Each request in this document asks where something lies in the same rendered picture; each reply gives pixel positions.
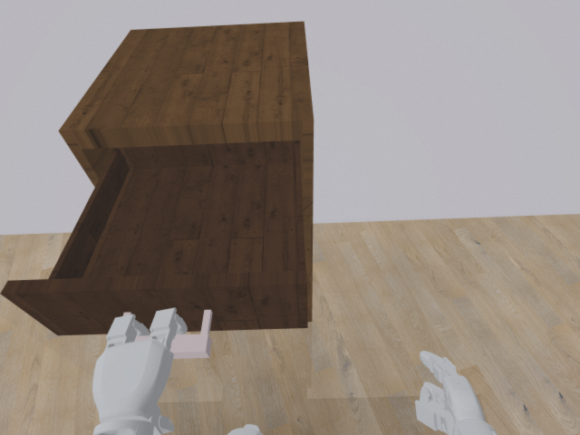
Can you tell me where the robot left forearm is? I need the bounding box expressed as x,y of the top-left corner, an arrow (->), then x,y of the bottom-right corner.
92,417 -> 154,435

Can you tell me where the cabinet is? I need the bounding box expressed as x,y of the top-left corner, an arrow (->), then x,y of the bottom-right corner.
58,22 -> 314,322

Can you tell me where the left robot hand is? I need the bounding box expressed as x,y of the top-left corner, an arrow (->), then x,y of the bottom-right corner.
92,307 -> 188,435

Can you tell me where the drawer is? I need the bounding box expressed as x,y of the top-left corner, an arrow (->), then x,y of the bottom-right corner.
1,140 -> 308,335

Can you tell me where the handle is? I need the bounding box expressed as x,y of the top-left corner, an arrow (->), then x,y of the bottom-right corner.
123,310 -> 212,359

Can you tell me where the right robot hand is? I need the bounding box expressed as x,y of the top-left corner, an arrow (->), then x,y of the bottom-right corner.
415,351 -> 485,435

